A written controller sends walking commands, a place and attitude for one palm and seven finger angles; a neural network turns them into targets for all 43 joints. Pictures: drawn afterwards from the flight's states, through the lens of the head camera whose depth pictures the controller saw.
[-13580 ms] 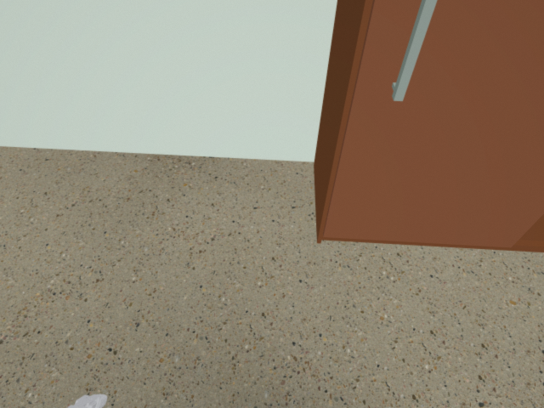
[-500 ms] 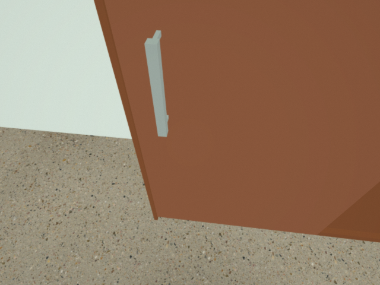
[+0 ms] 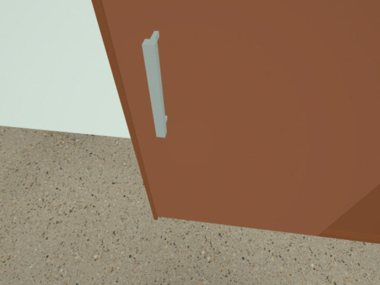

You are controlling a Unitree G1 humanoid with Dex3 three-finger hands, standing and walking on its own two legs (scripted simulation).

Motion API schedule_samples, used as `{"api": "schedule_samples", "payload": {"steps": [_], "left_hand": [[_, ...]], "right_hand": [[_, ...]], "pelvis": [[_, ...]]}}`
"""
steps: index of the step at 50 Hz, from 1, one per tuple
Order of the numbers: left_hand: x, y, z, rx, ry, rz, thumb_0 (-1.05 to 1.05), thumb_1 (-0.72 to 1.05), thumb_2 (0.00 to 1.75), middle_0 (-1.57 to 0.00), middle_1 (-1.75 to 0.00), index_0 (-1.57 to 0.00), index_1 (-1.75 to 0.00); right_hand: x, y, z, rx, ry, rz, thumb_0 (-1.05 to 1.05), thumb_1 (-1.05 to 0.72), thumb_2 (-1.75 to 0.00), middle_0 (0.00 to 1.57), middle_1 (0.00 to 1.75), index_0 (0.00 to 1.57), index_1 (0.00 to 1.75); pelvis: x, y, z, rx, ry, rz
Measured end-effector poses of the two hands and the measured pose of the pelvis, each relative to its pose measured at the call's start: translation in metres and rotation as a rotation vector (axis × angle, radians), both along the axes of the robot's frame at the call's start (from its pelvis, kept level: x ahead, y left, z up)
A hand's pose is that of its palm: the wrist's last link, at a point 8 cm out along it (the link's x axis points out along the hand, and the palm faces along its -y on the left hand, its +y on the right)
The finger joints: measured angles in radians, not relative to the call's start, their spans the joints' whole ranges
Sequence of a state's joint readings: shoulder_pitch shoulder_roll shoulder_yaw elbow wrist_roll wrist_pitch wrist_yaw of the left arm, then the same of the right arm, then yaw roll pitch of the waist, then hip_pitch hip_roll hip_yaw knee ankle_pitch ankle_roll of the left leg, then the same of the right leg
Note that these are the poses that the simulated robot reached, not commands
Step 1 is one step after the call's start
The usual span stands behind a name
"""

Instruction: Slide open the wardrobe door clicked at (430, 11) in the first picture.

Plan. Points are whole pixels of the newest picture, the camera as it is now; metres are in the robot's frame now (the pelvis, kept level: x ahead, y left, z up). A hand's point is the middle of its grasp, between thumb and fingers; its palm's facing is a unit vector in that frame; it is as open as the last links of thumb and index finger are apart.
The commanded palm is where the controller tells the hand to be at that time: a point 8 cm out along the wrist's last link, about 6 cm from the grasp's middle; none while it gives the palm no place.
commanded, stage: raise the hand with hooked fingers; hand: left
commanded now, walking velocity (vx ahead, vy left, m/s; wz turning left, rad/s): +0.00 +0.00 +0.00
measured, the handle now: (158, 90) +0.52 +0.12 +0.14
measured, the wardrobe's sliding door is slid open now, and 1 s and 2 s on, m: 0.00 0.00 0.00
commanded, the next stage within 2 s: none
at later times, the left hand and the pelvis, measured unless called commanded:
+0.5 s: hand (91, 271) +0.15 +0.21 -0.03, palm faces +0.00 -1.00 +0.02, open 8.5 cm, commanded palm +0.13 +0.26 -0.01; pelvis -0.02 +0.01 -0.06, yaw +1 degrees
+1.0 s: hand (59, 232) +0.19 +0.26 +0.05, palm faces -0.01 -1.00 -0.08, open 11.5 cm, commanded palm +0.16 +0.31 +0.07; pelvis -0.02 +0.03 -0.04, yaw +2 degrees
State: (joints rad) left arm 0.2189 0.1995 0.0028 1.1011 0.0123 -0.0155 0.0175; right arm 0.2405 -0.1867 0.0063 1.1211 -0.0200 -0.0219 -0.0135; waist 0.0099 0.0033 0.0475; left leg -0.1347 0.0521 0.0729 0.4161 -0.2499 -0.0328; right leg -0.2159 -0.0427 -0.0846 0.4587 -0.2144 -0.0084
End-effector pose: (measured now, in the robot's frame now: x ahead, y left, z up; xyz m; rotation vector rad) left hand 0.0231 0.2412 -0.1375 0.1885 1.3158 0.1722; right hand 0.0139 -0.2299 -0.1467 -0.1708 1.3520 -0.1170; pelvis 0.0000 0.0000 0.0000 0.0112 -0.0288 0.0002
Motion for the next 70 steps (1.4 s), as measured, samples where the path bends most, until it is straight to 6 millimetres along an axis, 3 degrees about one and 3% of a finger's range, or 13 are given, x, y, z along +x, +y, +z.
{"api": "schedule_samples", "payload": {"steps": [5, 6, 12, 15, 17, 20, 25, 30, 36, 40, 49, 58, 70], "left_hand": [[-0.003, -0.002, -0.001, 0.003, 0.005, 0.004, 0.00, 0.91, 0.90, -0.20, -0.30, -0.20, -0.30], [0.005, -0.002, 0.004, -0.009, -0.050, 0.060, 0.01, 0.91, 0.90, -0.20, -0.30, -0.21, -0.30], [0.118, 0.009, 0.117, 0.002, -0.892, 0.093, 0.02, 0.87, 0.88, -0.20, -0.32, -0.21, -0.33], [0.147, 0.009, 0.148, -0.053, -1.191, -0.016, 0.01, 0.83, 0.87, -0.21, -0.35, -0.21, -0.36], [0.150, 0.005, 0.151, -0.100, -1.302, -0.127, 0.01, 0.79, 0.85, -0.21, -0.38, -0.21, -0.38], [0.140, 0.004, 0.135, -0.177, -1.312, -0.261, 0.00, 0.73, 0.82, -0.21, -0.41, -0.21, -0.42], [0.106, 0.023, 0.109, -0.210, -1.226, -0.151, 0.01, 0.61, 0.78, -0.22, -0.49, -0.23, -0.49], [0.100, 0.034, 0.129, -0.130, -1.297, -0.146, 0.01, 0.50, 0.73, -0.23, -0.56, -0.23, -0.56], [0.129, 0.036, 0.154, -0.158, -1.306, -0.264, 0.01, 0.36, 0.67, -0.24, -0.65, -0.24, -0.65], [0.143, 0.047, 0.165, -0.162, -1.259, -0.261, 0.01, 0.26, 0.63, -0.25, -0.71, -0.25, -0.71], [0.149, 0.068, 0.193, -0.121, -1.297, -0.231, 0.00, 0.06, 0.54, -0.26, -0.84, -0.27, -0.85], [0.164, 0.080, 0.220, -0.109, -1.341, -0.241, 0.00, -0.16, 0.45, -0.28, -0.98, -0.28, -0.98], [0.185, 0.101, 0.260, -0.089, -1.362, -0.217, -0.01, -0.42, 0.34, -0.30, -1.15, -0.30, -1.15]], "right_hand": [[-0.001, -0.002, 0.000, -0.001, 0.004, -0.002, 0.01, -0.91, -0.90, 0.20, 0.30, 0.20, 0.30], [0.003, -0.002, 0.001, -0.005, -0.029, -0.009, 0.01, -0.91, -0.90, 0.20, 0.30, 0.20, 0.30], [0.064, -0.008, 0.025, -0.052, -0.468, 0.014, 0.01, -0.90, -0.90, 0.20, 0.30, 0.20, 0.30], [0.103, -0.013, 0.040, -0.057, -0.660, 0.038, 0.01, -0.90, -0.90, 0.20, 0.30, 0.20, 0.30], [0.127, -0.017, 0.049, -0.063, -0.766, 0.067, 0.01, -0.90, -0.90, 0.20, 0.30, 0.20, 0.30], [0.156, -0.021, 0.061, -0.082, -0.882, 0.115, 0.01, -0.90, -0.90, 0.20, 0.30, 0.20, 0.30], [0.184, -0.015, 0.071, -0.121, -0.947, 0.175, 0.01, -0.90, -0.90, 0.20, 0.30, 0.20, 0.30], [0.185, 0.010, 0.058, -0.098, -0.898, 0.231, 0.01, -0.90, -0.90, 0.19, 0.30, 0.20, 0.30], [0.160, 0.043, 0.036, -0.006, -0.810, 0.193, 0.01, -0.90, -0.90, 0.20, 0.30, 0.20, 0.30], [0.140, 0.053, 0.032, 0.029, -0.772, 0.146, 0.02, -0.90, -0.90, 0.20, 0.30, 0.20, 0.30], [0.124, 0.037, 0.042, -0.023, -0.754, 0.148, 0.02, -0.90, -0.90, 0.20, 0.30, 0.20, 0.31], [0.145, 0.020, 0.070, -0.087, -0.831, 0.165, 0.02, -0.90, -0.90, 0.20, 0.30, 0.20, 0.30], [0.167, 0.034, 0.083, -0.027, -0.874, 0.196, 0.02, -0.90, -0.90, 0.20, 0.30, 0.20, 0.30]], "pelvis": [[0.000, -0.001, -0.001, -0.006, 0.004, 0.000], [-0.001, 0.000, -0.001, -0.007, 0.000, 0.000], [-0.008, 0.003, -0.010, 0.000, 0.018, 0.029], [-0.014, 0.002, -0.021, 0.004, 0.076, 0.017], [-0.017, 0.002, -0.032, 0.006, 0.109, 0.009], [-0.021, 0.003, -0.048, 0.008, 0.143, 0.003], [-0.020, 0.007, -0.062, -0.007, 0.160, 0.015], [-0.021, 0.012, -0.065, -0.040, 0.154, 0.043], [-0.024, 0.018, -0.060, -0.054, 0.144, 0.048], [-0.022, 0.022, -0.052, -0.047, 0.135, 0.036], [-0.016, 0.029, -0.039, -0.043, 0.107, 0.031], [-0.010, 0.027, -0.028, -0.041, 0.062, 0.034], [-0.005, 0.020, -0.016, -0.035, 0.017, 0.036]]}}
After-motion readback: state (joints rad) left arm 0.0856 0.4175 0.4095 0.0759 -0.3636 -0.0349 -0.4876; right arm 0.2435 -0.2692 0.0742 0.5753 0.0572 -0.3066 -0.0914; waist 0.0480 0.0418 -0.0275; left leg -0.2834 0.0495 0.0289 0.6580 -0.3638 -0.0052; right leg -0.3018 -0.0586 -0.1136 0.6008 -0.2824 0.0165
